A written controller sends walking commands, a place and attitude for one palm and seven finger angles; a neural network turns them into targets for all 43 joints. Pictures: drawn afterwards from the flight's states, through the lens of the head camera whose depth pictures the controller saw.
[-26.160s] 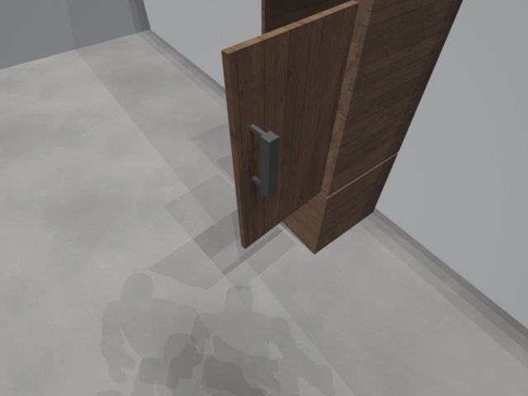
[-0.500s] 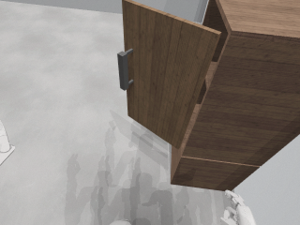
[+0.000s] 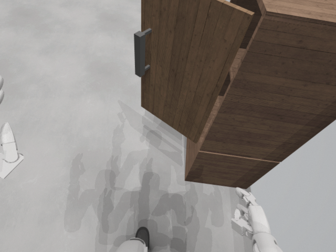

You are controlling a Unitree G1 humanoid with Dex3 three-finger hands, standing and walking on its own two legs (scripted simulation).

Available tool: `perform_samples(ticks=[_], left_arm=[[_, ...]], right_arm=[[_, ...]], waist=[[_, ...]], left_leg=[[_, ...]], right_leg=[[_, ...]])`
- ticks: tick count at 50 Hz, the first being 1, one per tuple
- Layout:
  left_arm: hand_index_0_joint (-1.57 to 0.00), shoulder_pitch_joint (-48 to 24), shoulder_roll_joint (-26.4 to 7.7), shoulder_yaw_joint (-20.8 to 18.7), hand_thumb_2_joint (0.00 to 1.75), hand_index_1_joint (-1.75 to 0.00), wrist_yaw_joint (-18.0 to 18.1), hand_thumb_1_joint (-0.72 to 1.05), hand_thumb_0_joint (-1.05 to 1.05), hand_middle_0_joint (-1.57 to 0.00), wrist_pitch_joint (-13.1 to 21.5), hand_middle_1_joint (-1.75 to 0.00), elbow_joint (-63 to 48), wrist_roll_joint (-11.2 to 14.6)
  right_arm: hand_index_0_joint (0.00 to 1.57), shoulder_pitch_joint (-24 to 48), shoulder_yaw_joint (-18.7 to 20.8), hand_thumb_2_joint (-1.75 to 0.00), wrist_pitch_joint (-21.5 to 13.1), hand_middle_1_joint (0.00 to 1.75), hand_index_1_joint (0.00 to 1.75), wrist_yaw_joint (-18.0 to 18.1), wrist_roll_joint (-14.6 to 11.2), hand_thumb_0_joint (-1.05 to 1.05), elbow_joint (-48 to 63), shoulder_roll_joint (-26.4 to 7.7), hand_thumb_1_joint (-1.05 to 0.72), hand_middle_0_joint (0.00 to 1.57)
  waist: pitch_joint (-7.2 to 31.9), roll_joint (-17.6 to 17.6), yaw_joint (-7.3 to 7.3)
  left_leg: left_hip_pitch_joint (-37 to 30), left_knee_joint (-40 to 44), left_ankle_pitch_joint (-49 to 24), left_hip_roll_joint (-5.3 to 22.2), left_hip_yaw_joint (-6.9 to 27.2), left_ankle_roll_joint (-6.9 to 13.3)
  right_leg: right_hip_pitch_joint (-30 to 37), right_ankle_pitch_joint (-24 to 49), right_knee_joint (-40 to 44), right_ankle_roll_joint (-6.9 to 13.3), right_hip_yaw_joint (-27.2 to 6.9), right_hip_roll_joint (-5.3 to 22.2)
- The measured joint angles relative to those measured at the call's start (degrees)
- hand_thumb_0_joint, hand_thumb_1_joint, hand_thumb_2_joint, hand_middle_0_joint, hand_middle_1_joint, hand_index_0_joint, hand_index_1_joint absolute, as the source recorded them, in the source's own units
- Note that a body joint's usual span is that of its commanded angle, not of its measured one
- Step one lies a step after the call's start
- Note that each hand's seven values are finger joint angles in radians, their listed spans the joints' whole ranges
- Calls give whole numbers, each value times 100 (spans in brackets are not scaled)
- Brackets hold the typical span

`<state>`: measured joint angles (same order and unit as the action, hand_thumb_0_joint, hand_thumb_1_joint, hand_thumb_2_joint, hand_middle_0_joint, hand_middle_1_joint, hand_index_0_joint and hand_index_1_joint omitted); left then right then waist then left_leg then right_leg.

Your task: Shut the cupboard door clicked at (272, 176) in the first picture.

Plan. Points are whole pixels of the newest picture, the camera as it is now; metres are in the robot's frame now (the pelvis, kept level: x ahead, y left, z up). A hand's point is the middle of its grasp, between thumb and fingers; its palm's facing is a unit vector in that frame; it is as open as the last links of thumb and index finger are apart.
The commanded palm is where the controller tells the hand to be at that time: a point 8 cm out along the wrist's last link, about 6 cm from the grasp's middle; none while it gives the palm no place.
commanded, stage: stop stepping back and stand still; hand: left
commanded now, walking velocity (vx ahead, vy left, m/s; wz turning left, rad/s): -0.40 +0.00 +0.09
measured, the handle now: (144, 53) +0.73 +0.17 +0.01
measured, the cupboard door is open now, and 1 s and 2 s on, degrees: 58 58 58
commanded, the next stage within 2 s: let the arm hang, fingers relaxed in 1.02 s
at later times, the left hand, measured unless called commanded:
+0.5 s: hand out of the picture +0.07 +0.26 +0.18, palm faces +0.43 -0.81 -0.41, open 7.4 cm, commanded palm +0.00 +0.31 +0.19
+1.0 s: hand out of the picture +0.04 +0.28 +0.19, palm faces +0.49 -0.74 -0.46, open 7.4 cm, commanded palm -0.01 +0.31 +0.19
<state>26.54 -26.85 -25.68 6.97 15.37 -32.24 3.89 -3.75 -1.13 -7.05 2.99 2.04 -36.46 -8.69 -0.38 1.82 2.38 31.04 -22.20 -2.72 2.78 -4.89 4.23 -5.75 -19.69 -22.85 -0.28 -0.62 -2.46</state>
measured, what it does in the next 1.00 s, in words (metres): walks backwards: left foot, then left foot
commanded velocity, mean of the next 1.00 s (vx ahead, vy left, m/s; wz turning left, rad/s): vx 0.12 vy -0.01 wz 0.01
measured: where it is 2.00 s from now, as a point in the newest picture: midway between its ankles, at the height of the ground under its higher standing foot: outside the picture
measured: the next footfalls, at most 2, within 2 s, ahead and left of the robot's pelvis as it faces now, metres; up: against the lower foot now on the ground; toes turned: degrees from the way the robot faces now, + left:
left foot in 0.20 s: +0.12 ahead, +0.08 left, +0.01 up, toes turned +1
left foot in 0.62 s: -0.02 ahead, +0.11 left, +0.00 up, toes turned +2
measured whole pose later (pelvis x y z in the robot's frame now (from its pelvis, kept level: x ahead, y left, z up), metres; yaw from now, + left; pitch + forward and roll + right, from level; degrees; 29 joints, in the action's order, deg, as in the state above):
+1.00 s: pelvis -0.14 +0.01 +0.01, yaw +1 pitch -1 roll +0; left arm 31.9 -25.9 -24.9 9.7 11.1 -28.4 2.5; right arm -14.8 -1.1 -2.7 3.7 0.8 -38.0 -10.8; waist 2.5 0.8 0.7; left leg 28.5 -52.6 20.1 0.5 -0.6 -0.7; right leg -12.1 -14.8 -27.8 5.2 4.5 -3.4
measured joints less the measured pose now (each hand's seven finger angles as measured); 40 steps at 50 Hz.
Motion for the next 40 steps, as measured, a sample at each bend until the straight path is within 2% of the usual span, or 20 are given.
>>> perform_samples(ticks=[2, 4, 6, 8, 10, 12, 16, 19, 22, 24, 25, 26, 28, 30, 31, 32, 35, 37, 40], left_arm=[[-21, -40, -149, -5, 90, -30, -98, 89, 1, -21, -74, -30, -115, 72], [-21, 166, -278, -33, 90, -30, -189, 89, 1, -21, -110, -30, -304, 155], [-22, 597, -466, -135, 90, -30, -224, 88, 1, -21, -48, -30, -524, 248], [-22, 1064, -573, -272, 90, -30, -181, 88, 1, -21, -24, -30, -643, 251], [-22, 1280, -488, -289, 90, -30, -75, 88, 1, -22, -110, -30, -535, 202], [-22, 936, -274, -161, 90, -30, 44, 88, 1, -22, -229, -30, -104, 110], [-22, 107, 272, -30, 90, -30, 276, 88, 1, -21, -509, -30, 825, 50], [-21, -45, 551, 65, 90, -30, 317, 89, 1, -21, -708, -30, 951, 35], [-21, 91, 497, 219, 90, -30, 206, 89, 1, -20, -719, -30, 606, 12], [-21, 412, 252, 231, 90, -30, 93, 89, 2, -20, -607, -30, 211, 1], [-21, 635, 100, 183, 90, -30, 53, 89, 2, -21, -538, -30, -17, 10], [-21, 867, -30, 107, 90, -30, 38, 89, 2, -21, -472, -30, -226, 11], [-22, 1127, -138, -30, 90, -30, 90, 88, 1, -21, -342, -30, -429, -24], [-22, 927, -61, -77, 90, -30, 198, 88, 1, -21, -245, -30, -239, -79], [-22, 663, 31, -59, 90, -30, 259, 88, 1, -21, -246, -30, -41, -94], [-22, 288, 133, -36, 90, -30, 318, 88, 1, -21, -280, -30, 220, -101], [-22, -609, 436, -43, 90, -30, 431, 88, 1, -21, -530, -30, 1031, -90], [-21, -637, 536, -4, 90, -30, 408, 89, 1, -20, -764, -30, 1157, -76], [-21, -54, 562, 209, 90, -30, 291, 89, 1, -20, -884, -30, 693, -87]], right_arm=[[21, 190, 12, -90, 49, 30, 31, -45, -31, 1, 160, 9, -90, 21], [21, 182, 25, -90, 163, 30, 31, -66, -92, 1, 283, 0, -90, 21], [21, -55, 2, -90, 262, 30, 31, -16, -181, 1, 311, 20, -90, 21], [21, -422, -26, -90, 358, 30, 31, 67, -162, 1, 251, -27, -90, 21], [21, -849, -10, -90, 460, 30, 31, 167, -141, 1, 193, -206, -90, 21], [21, -1168, 85, -90, 494, 30, 31, 293, -166, 1, 68, -419, -90, 21], [20, -1452, 186, -90, 499, 30, 30, 397, -251, 1, -280, -612, -90, 21], [20, -1494, 165, -90, 382, 30, 30, 376, -256, 1, -338, -515, -90, 21], [20, -1478, 114, -90, 169, 30, 30, 275, -216, 2, -198, -300, -90, 20], [20, -1456, 71, -90, 85, 30, 30, 181, -181, 2, -69, -192, -90, 20], [20, -1441, 55, -90, 87, 30, 30, 139, -158, 2, -37, -158, -90, 21], [20, -1426, 45, -90, 125, 30, 30, 107, -138, 1, -53, -135, -90, 21], [21, -1425, 33, -90, 240, 30, 30, 90, -124, 1, -146, -142, -90, 21], [21, -1446, 20, -90, 280, 30, 30, 137, -127, 1, -217, -226, -90, 21], [21, -1455, 28, -90, 254, 30, 31, 175, -145, 1, -201, -311, -90, 21], [21, -1397, 55, -90, 214, 30, 31, 221, -169, 1, -210, -362, -90, 21], [21, -1054, 26, -90, 133, 30, 30, 260, -235, 1, -289, -260, -90, 21], [21, -948, -56, -90, 79, 30, 30, 172, -216, 1, -244, -85, -90, 21], [21, -983, -203, -90, 25, 30, 30, 30, -156, 1, -71, 130, -90, 21]], waist=[[-160, -77, -119], [-239, -274, -281], [-143, -199, -367], [99, -31, -322], [434, -53, -251], [587, -195, -291], [551, -257, -337], [444, -165, -460], [287, -71, -621], [198, -65, -714], [185, -45, -689], [217, 6, -582], [371, 91, -255], [538, 43, -11], [590, -81, 32], [549, -155, -1], [238, -91, -123], [184, 6, -268], [229, 101, -416]], left_leg=[[89, 60, -214, 43, 15, -29], [126, 41, -275, 144, 193, -133], [218, -389, 567, 72, 319, -359], [201, -1095, 1259, -76, 381, -528], [-157, -1396, 1591, -168, 478, -571], [-271, -1308, 1336, -270, 575, -381], [-395, -1275, 1252, -388, 600, -265], [-542, -820, 950, -465, 608, -247], [-599, -269, 903, -505, 643, -427], [-455, -329, 1362, -459, 583, -523], [-283, -754, 1660, -448, 548, -562], [-130, -1431, 1831, -449, 534, -593], [-107, -2470, 2070, -381, 494, -573], [-535, -2304, 2312, -212, 453, -471], [-819, -1908, 2523, -126, 518, -400], [-845, -1741, 2196, -144, 559, -323], [-865, -1766, 1722, -304, 492, -174], [-1016, -1406, 1529, -341, 449, -184], [-1230, -809, 1328, -277, 392, -227]], right_leg=[[-84, -259, -12, -63, 59, -29], [-119, -130, -76, -51, 183, -193], [-146, -126, -267, 8, 214, -174], [-153, -244, -495, 31, 119, -56], [-135, -354, -652, 7, 23, 2], [-65, -415, -720, -58, 133, 50], [51, -480, -817, -34, 266, 160], [-14, -706, -865, 75, 112, 105], [-125, -777, -724, 206, -65, -20], [-173, -491, -560, 237, 50, -5], [-232, -346, -578, 247, 96, 23], [-317, -216, -654, 282, 92, 76], [-478, -33, -810, 286, 86, 248], [-614, -206, -1010, 132, 212, 420], [-706, -345, -1180, 79, 310, 438], [-810, -512, -1421, 51, 353, 460], [-1247, -733, -2554, 39, 23, 303], [-1518, -608, -3051, 72, -12, 143], [-1487, -465, -2652, 123, 269, -28]])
